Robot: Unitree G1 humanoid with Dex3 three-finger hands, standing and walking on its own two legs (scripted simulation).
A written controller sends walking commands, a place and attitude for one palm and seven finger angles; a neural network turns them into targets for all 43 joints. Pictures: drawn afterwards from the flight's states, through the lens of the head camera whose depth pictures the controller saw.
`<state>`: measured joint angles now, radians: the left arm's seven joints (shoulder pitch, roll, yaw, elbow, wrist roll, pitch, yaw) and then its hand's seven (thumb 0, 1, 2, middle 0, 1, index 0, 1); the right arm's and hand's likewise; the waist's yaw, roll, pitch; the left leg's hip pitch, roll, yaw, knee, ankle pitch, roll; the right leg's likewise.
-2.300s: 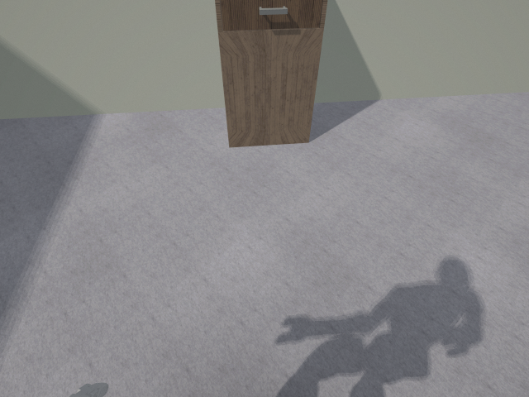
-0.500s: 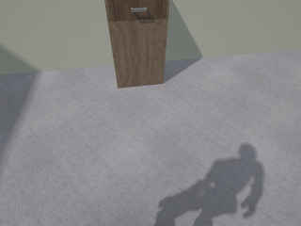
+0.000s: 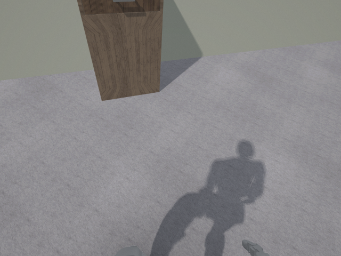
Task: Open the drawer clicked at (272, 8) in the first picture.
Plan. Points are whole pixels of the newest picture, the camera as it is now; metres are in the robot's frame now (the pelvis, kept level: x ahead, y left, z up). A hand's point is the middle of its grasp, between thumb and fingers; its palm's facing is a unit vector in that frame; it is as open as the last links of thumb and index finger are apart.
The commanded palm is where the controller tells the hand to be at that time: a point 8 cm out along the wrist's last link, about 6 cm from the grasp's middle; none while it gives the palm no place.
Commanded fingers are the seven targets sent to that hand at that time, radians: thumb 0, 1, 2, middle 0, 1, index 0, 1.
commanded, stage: walk to a spot facing it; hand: left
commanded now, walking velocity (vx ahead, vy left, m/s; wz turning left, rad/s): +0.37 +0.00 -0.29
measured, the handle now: out of the picture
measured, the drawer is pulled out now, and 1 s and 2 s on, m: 0.00 0.00 0.00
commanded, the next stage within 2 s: turn to face it in 1.34 s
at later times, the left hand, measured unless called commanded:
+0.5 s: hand (141, 177) +0.35 +0.12 -0.14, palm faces -0.19 -0.96 -0.19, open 7.3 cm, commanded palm none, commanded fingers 0.00 0.90 0.90 -0.20 -0.30 -0.20 -0.30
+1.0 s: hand (129, 155) +0.44 +0.19 -0.16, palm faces -0.14 -0.98 -0.13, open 7.3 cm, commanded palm none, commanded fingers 0.00 0.90 0.90 -0.20 -0.30 -0.20 -0.30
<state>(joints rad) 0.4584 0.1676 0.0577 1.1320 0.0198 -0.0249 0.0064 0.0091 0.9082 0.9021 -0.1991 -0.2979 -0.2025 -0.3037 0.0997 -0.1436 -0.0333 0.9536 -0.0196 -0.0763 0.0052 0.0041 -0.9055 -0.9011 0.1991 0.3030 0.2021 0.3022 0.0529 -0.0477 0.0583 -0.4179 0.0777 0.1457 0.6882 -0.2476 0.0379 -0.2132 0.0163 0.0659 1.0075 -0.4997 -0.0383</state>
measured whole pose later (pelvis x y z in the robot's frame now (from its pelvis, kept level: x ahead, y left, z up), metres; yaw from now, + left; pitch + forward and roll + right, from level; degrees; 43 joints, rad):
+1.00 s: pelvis +0.42 +0.01 +0.02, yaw -13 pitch -2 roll -1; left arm 0.31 0.19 0.07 1.11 0.03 -0.01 -0.02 0.01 0.92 0.90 -0.19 -0.30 -0.20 -0.30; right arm 0.26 -0.15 -0.04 1.04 -0.02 -0.09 -0.01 0.00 -0.91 -0.90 0.20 0.30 0.20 0.30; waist 0.02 -0.05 0.03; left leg -0.21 0.06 0.24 0.48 -0.25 0.07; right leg -0.47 -0.08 -0.05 1.20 -0.27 -0.01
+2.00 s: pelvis +0.73 -0.09 +0.01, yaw -8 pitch +0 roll -2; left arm 0.21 0.22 0.07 0.98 0.02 0.04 0.02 0.01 0.91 0.90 -0.20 -0.30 -0.20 -0.30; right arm 0.15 -0.20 -0.05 0.92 -0.02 0.02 0.00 0.00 -0.91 -0.90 0.20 0.30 0.20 0.30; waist 0.00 -0.03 0.09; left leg -0.38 0.02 0.11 0.63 -0.25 0.07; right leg -0.43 -0.08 -0.10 1.13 -0.51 0.06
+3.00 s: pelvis +0.72 -0.12 +0.02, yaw +21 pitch -1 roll -1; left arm 0.25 0.26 0.06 1.00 0.01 0.05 0.02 0.01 0.91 0.90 -0.19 -0.30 -0.20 -0.30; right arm 0.11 -0.20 -0.03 0.94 -0.01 0.02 -0.01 0.00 -0.90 -0.90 0.20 0.30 0.20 0.30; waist 0.04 -0.03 0.09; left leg -0.20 0.00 0.05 0.48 -0.27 0.04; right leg -0.41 -0.10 -0.05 1.00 -0.45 0.08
